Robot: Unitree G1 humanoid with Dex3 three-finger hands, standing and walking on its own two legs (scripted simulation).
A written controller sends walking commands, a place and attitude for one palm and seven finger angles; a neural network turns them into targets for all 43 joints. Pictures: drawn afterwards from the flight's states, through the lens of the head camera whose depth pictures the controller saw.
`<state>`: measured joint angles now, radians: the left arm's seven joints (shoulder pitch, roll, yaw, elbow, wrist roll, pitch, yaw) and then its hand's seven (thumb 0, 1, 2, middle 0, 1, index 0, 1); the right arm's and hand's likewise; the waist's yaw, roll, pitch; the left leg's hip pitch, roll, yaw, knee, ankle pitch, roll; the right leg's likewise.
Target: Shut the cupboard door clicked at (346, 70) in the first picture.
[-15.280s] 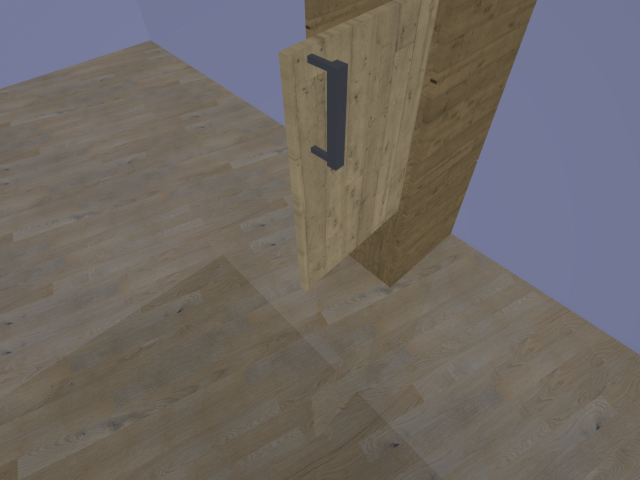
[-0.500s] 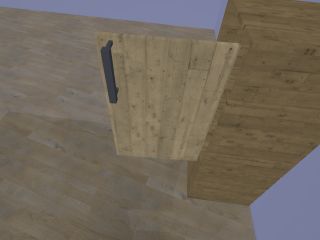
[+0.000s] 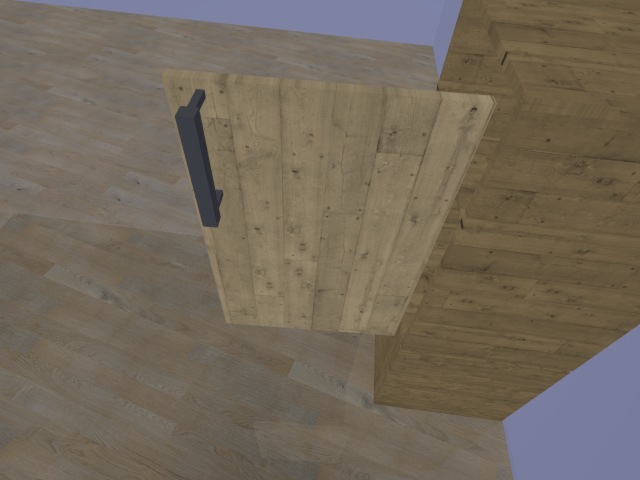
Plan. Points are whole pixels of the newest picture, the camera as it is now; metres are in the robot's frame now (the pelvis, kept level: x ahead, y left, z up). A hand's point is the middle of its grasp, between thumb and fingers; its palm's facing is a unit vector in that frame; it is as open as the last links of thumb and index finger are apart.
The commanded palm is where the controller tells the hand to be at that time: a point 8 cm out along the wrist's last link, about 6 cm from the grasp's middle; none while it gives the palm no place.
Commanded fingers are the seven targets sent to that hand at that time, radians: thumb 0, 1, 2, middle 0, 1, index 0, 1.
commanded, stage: come to a stop and stand still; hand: left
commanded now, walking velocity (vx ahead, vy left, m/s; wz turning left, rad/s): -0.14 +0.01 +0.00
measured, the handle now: (205, 163) +0.46 +0.19 +0.15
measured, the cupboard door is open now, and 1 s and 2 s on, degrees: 93 93 93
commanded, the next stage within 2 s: look again from close up in 1.74 s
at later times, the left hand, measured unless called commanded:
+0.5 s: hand out of the picture +0.00 +0.21 -0.16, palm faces -0.03 -0.96 -0.29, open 7.4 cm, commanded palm none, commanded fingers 0.00 0.90 0.90 -0.20 -0.30 -0.20 -0.30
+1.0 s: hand out of the picture -0.02 +0.15 -0.17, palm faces -0.05 -0.98 -0.21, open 7.4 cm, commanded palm none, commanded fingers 0.00 0.90 0.90 -0.20 -0.30 -0.20 -0.30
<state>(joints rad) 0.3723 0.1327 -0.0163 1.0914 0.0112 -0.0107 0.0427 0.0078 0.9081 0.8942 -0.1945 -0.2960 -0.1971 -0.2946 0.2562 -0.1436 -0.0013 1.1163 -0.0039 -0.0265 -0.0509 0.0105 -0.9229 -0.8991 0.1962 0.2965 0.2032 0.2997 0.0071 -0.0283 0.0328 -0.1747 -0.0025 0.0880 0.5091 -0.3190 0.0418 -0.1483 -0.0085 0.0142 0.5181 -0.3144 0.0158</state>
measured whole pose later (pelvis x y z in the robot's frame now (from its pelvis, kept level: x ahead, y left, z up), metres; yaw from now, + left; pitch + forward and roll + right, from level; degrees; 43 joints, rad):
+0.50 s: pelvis -0.06 +0.01 +0.00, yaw -1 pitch -1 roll +1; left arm 0.25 0.21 -0.02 0.99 0.02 0.01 0.02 0.01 0.91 0.89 -0.19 -0.30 -0.20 -0.29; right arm 0.23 -0.21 0.00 0.97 -0.02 0.00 0.00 0.00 -0.91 -0.90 0.20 0.30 0.20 0.30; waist 0.00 0.05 0.02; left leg -0.24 -0.03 0.12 0.49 -0.24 0.06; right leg -0.23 -0.04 0.04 0.54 -0.30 0.02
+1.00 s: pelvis -0.04 -0.03 +0.00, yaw -1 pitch -1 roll +1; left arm 0.25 0.18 -0.03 1.10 0.01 -0.01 0.02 0.01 0.91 0.89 -0.20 -0.30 -0.20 -0.29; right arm 0.24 -0.21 0.01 1.12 -0.01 -0.02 -0.02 0.00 -0.91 -0.90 0.19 0.30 0.20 0.30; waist 0.00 0.00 0.05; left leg -0.19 0.01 0.10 0.42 -0.22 0.01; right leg -0.18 0.01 0.02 0.47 -0.28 -0.02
